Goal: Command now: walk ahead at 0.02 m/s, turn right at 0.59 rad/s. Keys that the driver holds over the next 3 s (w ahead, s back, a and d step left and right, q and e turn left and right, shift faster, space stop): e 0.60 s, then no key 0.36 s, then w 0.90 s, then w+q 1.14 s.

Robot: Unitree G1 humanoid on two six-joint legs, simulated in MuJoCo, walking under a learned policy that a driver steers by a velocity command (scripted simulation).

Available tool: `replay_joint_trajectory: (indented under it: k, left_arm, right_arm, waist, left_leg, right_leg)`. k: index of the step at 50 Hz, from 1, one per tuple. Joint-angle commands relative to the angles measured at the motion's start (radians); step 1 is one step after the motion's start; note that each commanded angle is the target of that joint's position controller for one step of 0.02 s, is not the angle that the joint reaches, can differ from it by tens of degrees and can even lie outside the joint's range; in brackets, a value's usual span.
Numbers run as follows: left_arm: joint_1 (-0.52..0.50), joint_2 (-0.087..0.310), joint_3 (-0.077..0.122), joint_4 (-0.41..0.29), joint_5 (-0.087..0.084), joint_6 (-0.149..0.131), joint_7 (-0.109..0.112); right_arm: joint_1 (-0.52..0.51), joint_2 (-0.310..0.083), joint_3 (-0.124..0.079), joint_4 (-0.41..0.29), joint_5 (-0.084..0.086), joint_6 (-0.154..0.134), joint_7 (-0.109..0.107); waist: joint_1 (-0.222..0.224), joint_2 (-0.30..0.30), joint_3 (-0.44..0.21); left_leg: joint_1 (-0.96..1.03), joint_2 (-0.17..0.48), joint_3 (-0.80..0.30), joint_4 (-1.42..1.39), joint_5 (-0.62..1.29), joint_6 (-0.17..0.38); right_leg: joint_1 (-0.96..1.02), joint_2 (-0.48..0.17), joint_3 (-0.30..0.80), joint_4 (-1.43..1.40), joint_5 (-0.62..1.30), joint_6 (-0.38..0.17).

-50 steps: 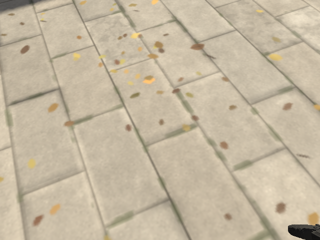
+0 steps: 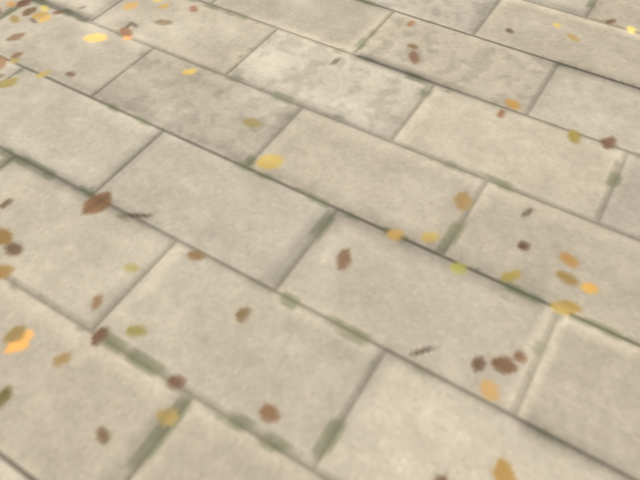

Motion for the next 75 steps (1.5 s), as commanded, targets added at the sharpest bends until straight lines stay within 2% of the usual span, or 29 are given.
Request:
replay_joint_trajectory:
  k: [1,2,3,4,6,9,15,22,23,24,25,26,28,30,41,44,45,47,49,51,53,56,60,61,62,63,66,70,75]
  left_arm:
    - [-0.044,0.157,0.044,-0.076,-0.013,-0.001,0.006]
    - [-0.025,0.137,0.039,-0.072,-0.019,0.002,0.009]
    - [0.025,0.076,0.023,-0.067,-0.012,0.004,0.008]
    - [0.002,0.116,0.039,-0.102,-0.018,-0.007,0.007]
    - [0.046,0.201,0.071,-0.046,-0.010,-0.008,0.006]
    - [0.068,0.126,0.054,-0.016,-0.013,0.018,0.008]
    - [-0.061,0.069,0.021,-0.081,-0.018,0.012,-0.012]
    - [0.017,0.087,0.034,-0.064,-0.020,0.025,-0.039]
    - [0.056,0.109,0.046,-0.048,-0.018,0.025,-0.033]
    - [0.104,0.192,0.072,-0.045,-0.020,0.022,-0.020]
    - [0.094,0.301,0.086,-0.073,0.000,0.011,-0.012]
    - [0.122,0.239,0.072,-0.069,0.026,-0.015,-0.023]
    - [0.021,0.188,0.053,-0.052,0.006,-0.039,-0.017]
    - [-0.044,0.157,0.035,-0.059,-0.012,-0.034,-0.006]
    - [-0.049,0.135,0.008,-0.004,0.011,-0.022,-0.010]
    - [-0.081,0.092,-0.014,0.016,-0.002,-0.023,-0.014]
    - [-0.046,0.064,-0.024,0.031,0.005,-0.029,-0.014]
    - [0.043,0.042,-0.024,0.050,0.019,-0.039,-0.012]
    - [-0.013,0.075,-0.018,0.067,0.028,-0.032,-0.007]
    - [-0.040,0.073,-0.014,0.067,0.015,-0.022,-0.005]
    - [-0.050,0.056,-0.013,0.062,-0.004,-0.040,-0.012]
    - [-0.058,0.040,-0.010,0.068,-0.018,-0.080,-0.029]
    - [0.115,0.027,0.000,0.168,-0.012,-0.105,-0.051]
    - [0.198,0.053,0.010,0.192,-0.014,-0.107,-0.050]
    - [0.290,0.143,0.029,0.203,-0.010,-0.112,-0.043]
    - [0.315,0.183,0.036,0.195,-0.002,-0.125,-0.051]
    - [0.233,0.101,0.006,0.179,-0.003,-0.148,-0.041]
    - [0.239,0.068,-0.015,0.188,-0.004,-0.129,-0.031]
    - [0.285,0.111,-0.013,0.221,-0.004,-0.116,-0.012]
  right_arm:
    - [0.077,-0.096,-0.033,-0.048,0.002,-0.024,0.010]
    - [0.112,-0.125,-0.045,-0.040,-0.007,-0.025,0.009]
    - [0.130,-0.199,-0.061,-0.048,-0.026,-0.018,0.003]
    - [0.095,-0.245,-0.071,-0.051,-0.055,-0.014,0.005]
    - [-0.022,-0.140,-0.046,-0.103,-0.039,-0.021,-0.009]
    - [-0.029,-0.103,-0.031,-0.113,-0.009,-0.014,-0.025]
    - [0.063,-0.164,-0.057,-0.099,-0.013,0.014,-0.032]
    - [0.019,-0.199,-0.077,-0.091,0.033,0.010,-0.008]
    - [0.057,-0.166,-0.069,-0.073,0.035,0.005,-0.005]
    - [0.091,-0.114,-0.055,-0.071,0.005,0.001,0.000]
    - [0.044,-0.065,-0.031,-0.138,-0.041,-0.004,0.000]
    - [-0.045,-0.119,-0.049,-0.150,-0.023,-0.007,-0.010]
    - [-0.031,-0.136,-0.061,-0.133,0.000,0.000,-0.018]
    - [-0.006,-0.145,-0.067,-0.120,-0.015,0.004,-0.025]
    - [0.003,-0.092,-0.038,-0.128,0.004,0.002,-0.003]
    - [0.059,-0.062,-0.029,-0.114,-0.003,-0.012,0.007]
    - [0.071,-0.075,-0.027,-0.115,-0.019,-0.018,0.007]
    - [0.030,-0.143,-0.032,-0.115,-0.033,-0.022,0.006]
    - [-0.006,-0.059,-0.010,-0.126,-0.025,-0.030,0.012]
    - [0.046,-0.119,-0.024,-0.114,-0.012,-0.031,0.002]
    - [0.132,-0.155,-0.033,-0.091,-0.002,-0.031,-0.012]
    - [0.162,-0.162,-0.036,-0.087,0.010,-0.030,-0.024]
    - [0.069,-0.127,-0.028,-0.118,0.028,-0.019,-0.010]
    - [0.050,-0.075,-0.011,-0.130,0.019,-0.025,-0.004]
    - [0.026,0.000,0.010,-0.173,0.012,-0.039,0.001]
    - [-0.008,-0.062,-0.005,-0.206,0.032,-0.058,-0.005]
    - [0.034,-0.089,-0.020,-0.170,0.031,-0.093,0.012]
    - [-0.013,-0.047,-0.013,-0.179,0.015,-0.092,0.046]
    - [-0.175,0.000,0.012,-0.233,0.021,-0.096,0.064]
  waist:
    - [-0.049,-0.166,-0.160]
    - [-0.058,-0.132,-0.158]
    - [-0.026,0.075,-0.168]
    - [-0.011,0.324,-0.086]
    - [0.015,0.159,-0.066]
    - [0.002,0.126,-0.047]
    - [-0.081,0.178,-0.087]
    - [-0.021,0.177,-0.106]
    - [-0.008,0.127,-0.120]
    - [-0.007,-0.072,-0.146]
    - [-0.019,-0.337,-0.144]
    - [0.065,-0.210,-0.205]
    - [0.002,-0.135,-0.128]
    - [-0.028,-0.135,-0.112]
    - [0.009,-0.153,-0.092]
    - [-0.046,-0.121,-0.087]
    - [-0.043,-0.081,-0.103]
    - [0.055,0.188,-0.121]
    - [0.013,0.149,-0.105]
    - [-0.025,0.156,-0.045]
    - [-0.044,0.198,0.027]
    - [-0.053,0.182,0.072]
    - [0.042,0.121,0.009]
    - [0.073,0.052,-0.018]
    - [0.086,-0.204,-0.044]
    - [0.105,-0.270,0.000]
    - [0.048,-0.088,0.040]
    - [0.042,-0.088,0.026]
    - [0.087,-0.087,0.074]
  left_leg:
    - [0.144,-0.017,0.035,-0.211,0.091,0.035]
    - [0.235,0.043,0.007,-0.310,0.155,0.064]
    - [0.336,0.272,-0.194,-0.386,0.185,0.144]
    - [0.242,0.416,-0.429,-0.455,0.288,0.295]
    - [0.213,0.355,-0.272,-0.418,0.335,0.273]
    - [0.259,0.268,-0.095,-0.396,0.389,0.242]
    - [0.409,0.303,0.005,-0.386,0.480,0.277]
    - [0.328,0.325,0.104,-0.277,0.494,0.213]
    - [0.260,0.294,0.151,-0.196,0.413,0.155]
    - [0.065,0.209,0.240,0.025,0.168,0.062]
    - [-0.233,0.060,0.241,0.277,-0.324,-0.023]
    - [-0.247,0.047,0.077,0.447,-0.353,-0.025]
    - [-0.256,0.077,0.036,0.461,-0.185,-0.002]
    - [-0.208,0.064,0.036,0.438,-0.075,-0.014]
    - [0.050,0.043,0.068,0.016,-0.036,-0.011]
    - [0.214,0.031,0.088,-0.274,0.150,0.020]
    - [0.308,0.074,0.039,-0.338,0.299,0.039]
    - [0.251,0.251,-0.126,-0.332,0.437,0.182]
    - [0.200,0.168,-0.072,-0.367,0.096,0.152]
    - [0.190,0.149,-0.090,-0.406,-0.236,0.146]
    - [0.205,0.263,-0.245,-0.493,-0.434,0.216]
    - [0.213,0.337,-0.326,-0.531,-0.383,0.269]
    - [0.044,0.188,-0.084,-0.404,-0.180,0.193]
    - [-0.025,0.141,-0.020,-0.264,-0.121,0.156]
    - [-0.210,0.014,0.127,0.070,-0.092,0.077]
    - [-0.367,-0.012,0.065,0.284,-0.238,0.072]
    - [-0.490,0.094,0.015,0.410,-0.015,0.117]
    - [-0.407,0.113,0.081,0.261,0.166,0.075]
    - [-0.236,0.059,0.148,-0.070,0.370,0.043]
  right_leg:
    - [0.118,-0.218,0.306,-0.107,-0.015,-0.146]
    - [0.063,-0.174,0.275,-0.055,-0.082,-0.101]
    - [-0.063,-0.064,0.136,0.172,-0.336,-0.036]
    - [-0.226,0.047,-0.023,0.375,-0.494,0.013]
    - [-0.209,-0.029,-0.002,0.619,-0.380,0.055]
    - [-0.235,-0.054,-0.051,0.732,-0.277,0.107]
    - [-0.186,-0.134,-0.146,0.435,-0.271,0.138]
    - [0.120,-0.110,-0.248,-0.007,-0.102,0.037]
    - [0.243,-0.096,-0.227,-0.106,0.005,0.001]
    - [0.436,-0.227,-0.024,-0.143,0.298,-0.060]
    - [0.499,-0.482,0.334,-0.117,0.569,-0.264]
    - [0.439,-0.502,0.343,-0.141,0.498,-0.349]
    - [0.368,-0.379,0.182,-0.150,0.331,-0.241]
    - [0.301,-0.328,0.136,-0.151,0.344,-0.202]
    - [0.205,-0.305,0.167,-0.131,0.144,-0.210]
    - [0.161,-0.264,0.168,-0.087,0.122,-0.159]
    - [0.126,-0.228,0.155,-0.073,0.060,-0.106]
    - [0.142,-0.089,-0.018,0.008,-0.205,0.004]
    - [0.208,-0.094,-0.036,-0.017,-0.169,0.030]
    - [0.123,-0.050,-0.090,0.060,-0.307,0.010]
    - [-0.001,-0.055,-0.160,0.166,-0.326,0.003]
    - [-0.071,-0.120,-0.156,0.236,-0.364,-0.015]
    - [0.326,-0.067,-0.230,-0.038,-0.121,-0.034]
    - [0.425,-0.132,-0.126,-0.083,-0.165,-0.052]
    - [0.536,-0.335,0.244,-0.235,-0.387,-0.150]
    - [0.525,-0.477,0.527,-0.332,-0.441,-0.279]
    - [0.554,-0.412,0.319,-0.319,-0.330,-0.222]
    - [0.498,-0.328,0.081,-0.346,0.075,-0.176]
    - [0.368,-0.286,-0.054,-0.385,0.145,-0.158]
